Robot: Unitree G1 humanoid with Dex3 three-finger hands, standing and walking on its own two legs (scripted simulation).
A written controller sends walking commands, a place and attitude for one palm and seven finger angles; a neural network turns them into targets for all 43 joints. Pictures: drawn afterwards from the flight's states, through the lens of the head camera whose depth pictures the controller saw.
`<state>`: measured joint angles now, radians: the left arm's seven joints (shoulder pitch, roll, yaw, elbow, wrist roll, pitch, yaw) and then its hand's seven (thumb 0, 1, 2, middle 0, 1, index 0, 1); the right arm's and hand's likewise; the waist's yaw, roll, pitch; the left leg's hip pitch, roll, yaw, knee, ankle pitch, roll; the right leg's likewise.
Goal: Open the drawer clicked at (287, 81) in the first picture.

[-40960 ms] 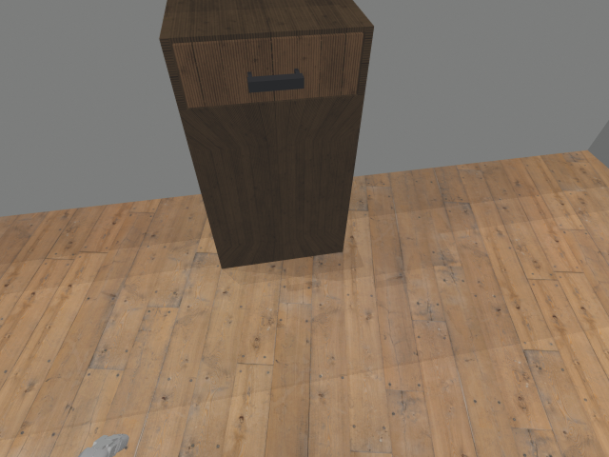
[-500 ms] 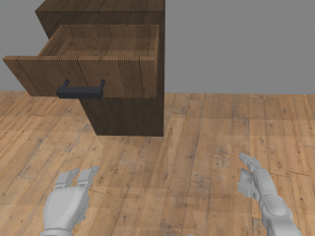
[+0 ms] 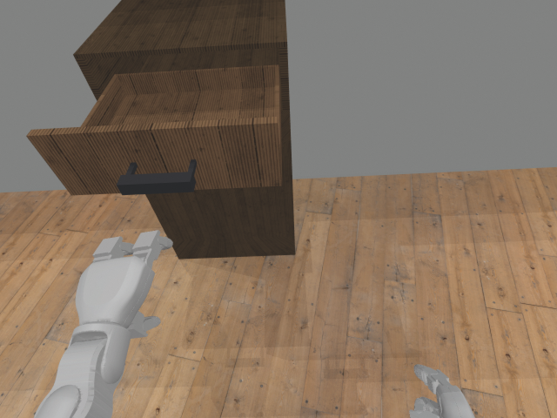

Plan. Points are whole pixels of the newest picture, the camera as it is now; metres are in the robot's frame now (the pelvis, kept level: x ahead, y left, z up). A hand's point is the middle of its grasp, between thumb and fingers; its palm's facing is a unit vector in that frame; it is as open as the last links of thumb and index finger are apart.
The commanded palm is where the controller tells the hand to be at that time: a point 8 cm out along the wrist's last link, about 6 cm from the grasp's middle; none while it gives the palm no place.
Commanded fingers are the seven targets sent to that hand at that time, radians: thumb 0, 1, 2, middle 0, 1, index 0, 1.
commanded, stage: raise the hand with hooked fingers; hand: left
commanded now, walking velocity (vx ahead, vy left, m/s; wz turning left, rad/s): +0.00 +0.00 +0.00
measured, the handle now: (160, 174) +0.51 +0.28 +0.04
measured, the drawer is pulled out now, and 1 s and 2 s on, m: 0.30 0.30 0.30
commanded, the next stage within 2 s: move the hooked fingers above the handle in 0.98 s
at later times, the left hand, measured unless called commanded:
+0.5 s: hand (100, 220) +0.32 +0.27 +0.14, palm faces +0.11 -0.04 -0.99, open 13.7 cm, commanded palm +0.28 +0.26 +0.20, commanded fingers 0.00 -0.50 0.30 -0.30 -1.20 -0.30 -1.20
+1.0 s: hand (98, 206) +0.33 +0.26 +0.16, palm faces +0.16 -0.04 -0.99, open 13.8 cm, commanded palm +0.29 +0.27 +0.21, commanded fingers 0.00 -0.50 0.30 -0.30 -1.20 -0.30 -1.20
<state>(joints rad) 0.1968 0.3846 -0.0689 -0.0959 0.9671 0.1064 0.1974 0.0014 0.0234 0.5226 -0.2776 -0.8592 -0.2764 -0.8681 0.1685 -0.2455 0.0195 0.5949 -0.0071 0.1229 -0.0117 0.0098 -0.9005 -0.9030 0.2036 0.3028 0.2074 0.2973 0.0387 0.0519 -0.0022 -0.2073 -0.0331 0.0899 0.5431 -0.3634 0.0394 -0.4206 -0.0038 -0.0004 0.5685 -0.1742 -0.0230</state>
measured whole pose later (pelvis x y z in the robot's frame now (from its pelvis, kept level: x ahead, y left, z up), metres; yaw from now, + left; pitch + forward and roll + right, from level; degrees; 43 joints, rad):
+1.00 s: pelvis +0.02 +0.01 +0.01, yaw +4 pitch +1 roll +0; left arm -0.16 0.57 -0.02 -0.12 0.87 0.03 -0.03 0.00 -0.49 0.30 -0.32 -1.20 -0.32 -1.21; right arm 0.13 -0.28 0.01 0.63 0.01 0.13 0.03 0.01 -0.91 -0.90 0.20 0.30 0.20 0.30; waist 0.10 0.08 0.01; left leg -0.10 -0.04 0.02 0.38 -0.30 0.04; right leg -0.29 -0.02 -0.06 0.40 -0.14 -0.01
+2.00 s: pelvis +0.02 +0.00 +0.01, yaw +3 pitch +7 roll +1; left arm -0.56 0.57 -0.04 0.53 0.95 0.01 0.05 0.00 -0.49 0.30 -0.31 -1.20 -0.31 -1.21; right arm 0.17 -0.28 -0.01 0.65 0.04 0.14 -0.04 0.01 -0.90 -0.90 0.20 0.30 0.20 0.30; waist 0.04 0.06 -0.02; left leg -0.24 -0.04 0.03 0.42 -0.30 0.03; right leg -0.43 -0.02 -0.06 0.44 -0.13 -0.03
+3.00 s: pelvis +0.03 +0.00 +0.01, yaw +2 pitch +10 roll +0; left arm -0.70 0.54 -0.04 0.78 1.00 0.05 0.12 0.00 -0.49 0.30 -0.36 -1.22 -0.33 -1.22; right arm 0.19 -0.25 0.01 0.67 0.05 0.18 -0.05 0.00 -0.90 -0.90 0.20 0.30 0.21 0.30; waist 0.00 0.08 -0.05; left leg -0.27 -0.03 0.05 0.42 -0.32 0.04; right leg -0.48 0.00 -0.03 0.45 -0.14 -0.02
